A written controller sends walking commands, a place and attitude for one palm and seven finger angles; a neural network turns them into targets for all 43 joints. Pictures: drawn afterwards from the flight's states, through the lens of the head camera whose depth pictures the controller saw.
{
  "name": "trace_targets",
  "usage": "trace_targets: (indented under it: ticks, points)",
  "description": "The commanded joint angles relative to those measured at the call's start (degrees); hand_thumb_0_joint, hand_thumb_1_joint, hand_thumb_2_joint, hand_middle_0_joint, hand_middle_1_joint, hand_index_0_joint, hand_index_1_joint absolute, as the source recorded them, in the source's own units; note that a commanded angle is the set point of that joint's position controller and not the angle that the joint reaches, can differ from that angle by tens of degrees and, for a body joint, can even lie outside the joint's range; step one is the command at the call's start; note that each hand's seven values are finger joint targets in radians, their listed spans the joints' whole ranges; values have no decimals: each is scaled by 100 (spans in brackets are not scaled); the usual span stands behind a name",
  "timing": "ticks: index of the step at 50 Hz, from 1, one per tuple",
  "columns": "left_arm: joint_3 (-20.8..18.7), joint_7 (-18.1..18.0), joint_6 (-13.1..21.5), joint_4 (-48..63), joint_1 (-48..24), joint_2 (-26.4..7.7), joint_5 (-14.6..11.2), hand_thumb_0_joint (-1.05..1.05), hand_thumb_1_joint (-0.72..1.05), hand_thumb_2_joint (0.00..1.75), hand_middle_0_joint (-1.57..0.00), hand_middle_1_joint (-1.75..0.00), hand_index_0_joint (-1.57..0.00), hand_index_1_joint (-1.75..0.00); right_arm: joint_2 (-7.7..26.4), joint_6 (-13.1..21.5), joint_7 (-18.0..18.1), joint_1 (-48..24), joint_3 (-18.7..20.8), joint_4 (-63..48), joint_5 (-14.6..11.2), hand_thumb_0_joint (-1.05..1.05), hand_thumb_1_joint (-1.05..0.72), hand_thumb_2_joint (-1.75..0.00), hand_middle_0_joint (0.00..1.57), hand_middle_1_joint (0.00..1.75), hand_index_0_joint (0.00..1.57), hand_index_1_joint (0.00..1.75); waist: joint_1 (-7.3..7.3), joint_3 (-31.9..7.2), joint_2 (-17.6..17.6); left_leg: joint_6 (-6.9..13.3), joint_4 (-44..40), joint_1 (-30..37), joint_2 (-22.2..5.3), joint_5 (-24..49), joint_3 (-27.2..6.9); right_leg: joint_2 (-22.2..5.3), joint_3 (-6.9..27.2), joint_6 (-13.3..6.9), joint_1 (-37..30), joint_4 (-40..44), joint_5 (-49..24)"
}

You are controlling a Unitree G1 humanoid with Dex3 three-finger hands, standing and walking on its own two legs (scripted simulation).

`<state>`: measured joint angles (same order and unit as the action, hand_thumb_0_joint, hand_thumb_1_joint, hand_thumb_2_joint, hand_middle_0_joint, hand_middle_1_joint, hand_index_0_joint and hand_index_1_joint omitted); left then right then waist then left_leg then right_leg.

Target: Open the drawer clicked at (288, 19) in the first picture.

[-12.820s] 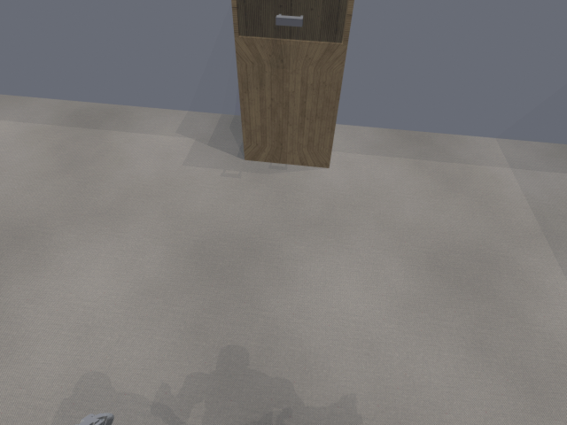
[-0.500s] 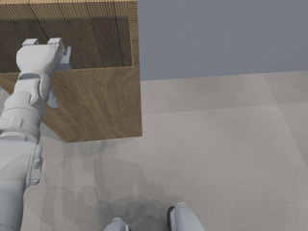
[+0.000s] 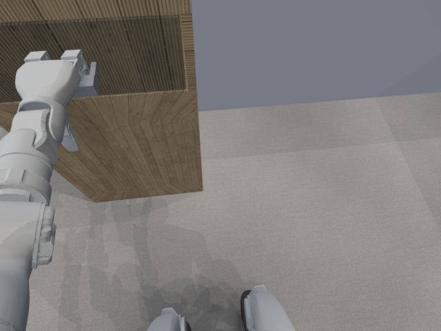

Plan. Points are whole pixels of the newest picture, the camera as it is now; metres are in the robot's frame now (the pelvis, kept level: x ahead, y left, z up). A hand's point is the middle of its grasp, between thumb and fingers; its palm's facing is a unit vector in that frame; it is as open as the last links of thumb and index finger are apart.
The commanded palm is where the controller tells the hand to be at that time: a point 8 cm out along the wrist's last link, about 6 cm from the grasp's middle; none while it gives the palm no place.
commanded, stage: close the thumb around the handle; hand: left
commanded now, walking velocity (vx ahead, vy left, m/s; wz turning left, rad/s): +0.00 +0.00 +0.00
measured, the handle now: (69, 78) +0.59 +0.24 +0.05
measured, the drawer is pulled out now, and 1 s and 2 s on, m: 0.00 0.00 0.04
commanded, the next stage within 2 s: pull the drawer open in 0.62 s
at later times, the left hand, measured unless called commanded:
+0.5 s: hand (66, 102) +0.53 +0.24 +0.05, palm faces -0.06 +0.01 -1.00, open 7.8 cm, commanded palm +0.51 +0.24 +0.08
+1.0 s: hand (67, 105) +0.53 +0.24 +0.04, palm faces -0.05 -0.01 -1.00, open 7.7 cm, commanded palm +0.48 +0.24 +0.08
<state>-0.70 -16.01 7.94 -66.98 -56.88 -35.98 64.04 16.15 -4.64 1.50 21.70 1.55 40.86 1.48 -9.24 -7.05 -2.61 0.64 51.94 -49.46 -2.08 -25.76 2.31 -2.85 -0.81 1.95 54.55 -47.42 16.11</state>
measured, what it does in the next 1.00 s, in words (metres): stands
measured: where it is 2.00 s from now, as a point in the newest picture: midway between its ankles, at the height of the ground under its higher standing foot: outside the picture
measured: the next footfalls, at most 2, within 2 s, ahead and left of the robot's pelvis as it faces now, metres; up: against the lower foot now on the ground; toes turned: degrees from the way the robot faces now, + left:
none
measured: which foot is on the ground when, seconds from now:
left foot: down 0.00-1.00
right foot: down 0.00-1.00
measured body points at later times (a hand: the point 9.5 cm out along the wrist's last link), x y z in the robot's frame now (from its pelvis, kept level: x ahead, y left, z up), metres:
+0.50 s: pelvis +0.00 +0.00 +0.00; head +0.14 +0.00 +0.43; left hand +0.53 +0.23 +0.10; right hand -0.01 -0.28 -0.12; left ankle -0.02 +0.11 -0.69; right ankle +0.05 -0.15 -0.69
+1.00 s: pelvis +0.02 +0.00 +0.01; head +0.14 -0.01 +0.44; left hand +0.52 +0.23 +0.10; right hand +0.00 -0.28 -0.12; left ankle -0.02 +0.11 -0.69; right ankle +0.05 -0.15 -0.69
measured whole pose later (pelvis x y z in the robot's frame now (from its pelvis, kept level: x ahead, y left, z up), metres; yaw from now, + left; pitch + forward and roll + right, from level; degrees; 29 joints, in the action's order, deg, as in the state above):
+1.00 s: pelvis +0.02 +0.00 +0.01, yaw -1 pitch +23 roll -1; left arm -1.6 -16.3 6.6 -61.7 -50.5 -34.0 62.9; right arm 16.1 -5.3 1.0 21.0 2.5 40.3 1.2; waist -7.8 -7.3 -2.6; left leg 0.6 49.3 -45.5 -2.5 -26.3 3.2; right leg -2.2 0.1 2.1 51.3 -45.3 16.5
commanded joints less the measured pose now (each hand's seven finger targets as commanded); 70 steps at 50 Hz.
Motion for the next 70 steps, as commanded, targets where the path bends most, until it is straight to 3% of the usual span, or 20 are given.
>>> trace_targets:
  ticks: [1,3,11,16,17,21,31,35,39,43,45,48,50,52,54,56,64,67,68,70]
  points:
    - [-308,-92,-209,565,-2106,-1588,-83,0,-22,42,-32,-123,-32,-123,1089,63,49,974,344,-192,27,0,-90,-90,20,30,20,30,-68,-2260,-43,172,-692,896,308,1654,-125,430,-126,-288,-1890,429,-940]
    - [-187,-88,-244,509,-2219,-1491,-58,0,-11,47,-33,-124,-33,-124,1081,66,65,969,333,-221,15,0,-90,-90,20,30,20,30,-128,-2180,-21,171,-722,859,316,1548,-138,423,-136,-282,-1843,457,-845]
    - [-217,-37,-250,581,-2152,-1484,-23,0,34,66,-36,-129,-36,-129,1060,51,63,1000,345,-260,37,0,-90,-90,20,30,20,30,-57,-2445,-150,149,-641,1058,307,1917,-146,430,-150,-297,-1899,366,-1099]
    - [-94,-20,-281,507,-2213,-1367,-37,0,62,78,-38,-132,-38,-132,1055,66,81,985,336,-272,24,0,-90,-90,20,30,20,30,-153,-2318,-32,173,-650,965,308,1734,-130,431,-138,-275,-1872,418,-1022]
    - [-233,-5,-276,523,-2085,-1511,-56,0,68,80,-38,-133,-38,-133,1064,61,71,982,328,-277,23,0,-90,-90,20,30,20,30,-48,-2354,-78,166,-660,937,319,1759,-111,423,-136,-283,-1971,404,-1057]
    - [-198,22,-255,606,-2077,-1475,-69,0,90,90,-40,-135,-40,-135,1045,45,71,982,332,-279,29,0,-90,-90,20,30,20,30,-49,-2416,-136,160,-654,1002,312,1849,-112,433,-130,-288,-1997,394,-1136]
    - [-358,-49,-141,758,-1924,-1561,-82,0,90,90,-40,-135,-40,-135,1057,49,57,980,363,-212,52,0,-90,-90,20,30,20,30,14,-2444,-101,155,-657,1066,300,1968,-123,439,-120,-293,-2053,401,-1226]
    - [-176,-88,-156,651,-2090,-1386,-61,0,90,90,-40,-135,-40,-135,1043,67,66,972,354,-209,39,0,-90,-90,20,30,20,30,-97,-2221,-27,167,-696,930,313,1712,-125,434,-126,-283,-1959,454,-1038]
    - [-424,-84,-142,812,-1762,-1586,-82,0,90,90,-40,-135,-40,-135,1049,52,40,962,372,-220,54,0,-90,-90,20,30,20,30,94,-2563,-64,166,-678,1060,322,2023,-90,434,-110,-304,-2232,392,-1332]
    - [-425,-41,-147,867,-1038,-1399,-145,0,90,90,-40,-135,-40,-135,1018,17,17,869,394,-303,22,0,-90,-90,20,30,20,30,290,-2555,51,144,-753,1116,315,2138,-51,444,-120,-303,-2452,408,-1468]
    - [-251,-44,-114,1031,-1019,-1143,-164,0,90,90,-40,-135,-40,-135,987,20,15,825,415,-322,13,0,-90,-90,20,30,20,30,257,-2513,-64,138,-789,1240,290,2229,-39,443,-129,-308,-2400,447,-1514]
    - [-353,-55,-162,1081,-555,-1118,-205,0,90,90,-40,-135,-40,-135,999,6,-12,774,445,-344,0,0,-90,-90,20,30,20,30,373,-2461,127,141,-854,1288,277,2319,-9,455,-134,-309,-2572,491,-1610]
    - [-429,-59,-150,1230,-273,-1138,-204,0,90,90,-40,-135,-40,-135,983,-14,-1,735,462,-349,6,0,-90,-90,20,30,20,30,466,-2569,142,144,-860,1367,271,2655,23,436,-123,-306,-2750,463,-1902]
    - [-218,-58,-181,1362,-42,-772,-212,0,90,90,-40,-135,-40,-135,947,-29,-22,655,478,-402,-24,0,-90,-90,20,30,20,30,487,-2353,95,125,-916,1483,239,2859,16,453,-163,-316,-2668,503,-1907]
    - [-394,-87,-168,1665,209,-833,-259,0,90,90,-40,-135,-40,-135,943,-47,-56,659,527,-399,-10,0,-90,-90,20,30,20,30,604,-2621,67,135,-891,1700,212,3367,21,444,-125,-325,-2862,496,-2202]
    - [-427,-94,-229,1831,546,-808,-269,0,90,90,-40,-135,-40,-135,922,-73,-81,589,525,-453,-24,0,-90,-90,20,30,20,30,677,-2468,172,134,-957,1634,201,3502,29,432,-130,-315,-3024,513,-2375]
    - [-213,-210,-467,2734,1101,-324,-287,0,90,90,-40,-135,-40,-135,862,-115,-145,358,582,-571,-58,0,-90,-90,20,30,20,30,683,-2372,64,99,-1035,2198,120,4346,-44,437,-179,-338,-3078,621,-2618]
    - [-172,-247,-612,2971,1586,-178,-274,0,90,90,-40,-135,-40,-135,817,-105,-158,233,570,-640,-60,0,-90,-90,20,30,20,30,774,-2361,67,102,-1064,2304,114,4621,-62,428,-196,-337,-3214,621,-2781]
    - [-30,-244,-650,3084,1504,-20,-296,0,90,90,-40,-135,-40,-135,811,-107,-173,199,569,-676,-76,0,-90,-90,20,30,20,30,702,-2236,20,82,-1091,2369,119,4521,-64,438,-224,-327,-3158,674,-2729]
    - [-125,-265,-692,3169,1535,-114,-278,0,90,90,-40,-135,-40,-135,814,-105,-151,147,566,-672,-64,0,-90,-90,20,30,20,30,714,-2220,109,100,-1107,2405,117,4529,-66,436,-227,-325,-3220,679,-2738]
